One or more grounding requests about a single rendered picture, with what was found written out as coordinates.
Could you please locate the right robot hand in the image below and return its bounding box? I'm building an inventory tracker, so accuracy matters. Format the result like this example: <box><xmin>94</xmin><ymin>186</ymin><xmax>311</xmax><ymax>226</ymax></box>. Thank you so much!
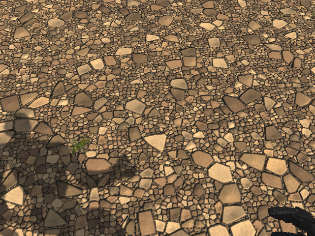
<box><xmin>268</xmin><ymin>206</ymin><xmax>315</xmax><ymax>236</ymax></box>

